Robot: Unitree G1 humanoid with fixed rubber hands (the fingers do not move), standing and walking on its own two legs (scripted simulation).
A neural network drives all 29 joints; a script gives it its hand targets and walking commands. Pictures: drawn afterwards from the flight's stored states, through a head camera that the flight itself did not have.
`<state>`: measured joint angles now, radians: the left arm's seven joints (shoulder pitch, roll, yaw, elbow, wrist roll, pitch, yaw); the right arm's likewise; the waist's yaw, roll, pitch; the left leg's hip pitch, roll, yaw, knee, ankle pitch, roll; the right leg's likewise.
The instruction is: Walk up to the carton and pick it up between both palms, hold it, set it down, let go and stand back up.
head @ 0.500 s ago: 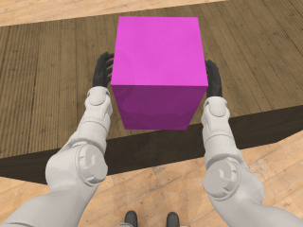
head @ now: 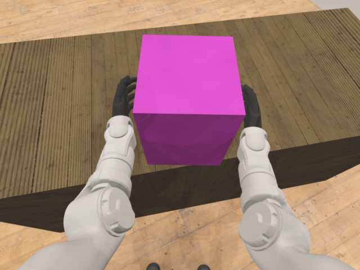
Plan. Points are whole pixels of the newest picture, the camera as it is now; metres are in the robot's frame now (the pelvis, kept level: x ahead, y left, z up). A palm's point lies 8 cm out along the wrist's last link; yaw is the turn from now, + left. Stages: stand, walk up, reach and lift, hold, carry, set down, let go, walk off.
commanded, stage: reach and lift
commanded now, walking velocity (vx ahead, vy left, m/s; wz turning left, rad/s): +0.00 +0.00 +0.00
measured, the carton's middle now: (185, 107) +0.48 +0.01 +0.01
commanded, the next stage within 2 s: none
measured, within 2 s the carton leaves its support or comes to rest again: leaves its support in 1.92 s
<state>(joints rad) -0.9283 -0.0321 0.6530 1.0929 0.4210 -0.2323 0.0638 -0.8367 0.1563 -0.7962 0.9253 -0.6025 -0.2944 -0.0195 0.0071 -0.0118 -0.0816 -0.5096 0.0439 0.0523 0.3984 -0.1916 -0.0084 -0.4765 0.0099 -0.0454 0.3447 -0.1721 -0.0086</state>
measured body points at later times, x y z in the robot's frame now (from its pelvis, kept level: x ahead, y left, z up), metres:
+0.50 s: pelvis +0.00 +0.00 +0.00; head +0.11 +0.01 +0.44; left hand +0.46 +0.16 +0.04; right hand +0.44 -0.14 +0.04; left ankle -0.02 +0.12 -0.74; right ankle -0.02 -0.11 -0.74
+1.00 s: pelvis +0.00 +0.00 +0.00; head +0.11 +0.02 +0.44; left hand +0.45 +0.16 +0.04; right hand +0.44 -0.14 +0.04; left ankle -0.02 +0.12 -0.74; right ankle -0.02 -0.11 -0.74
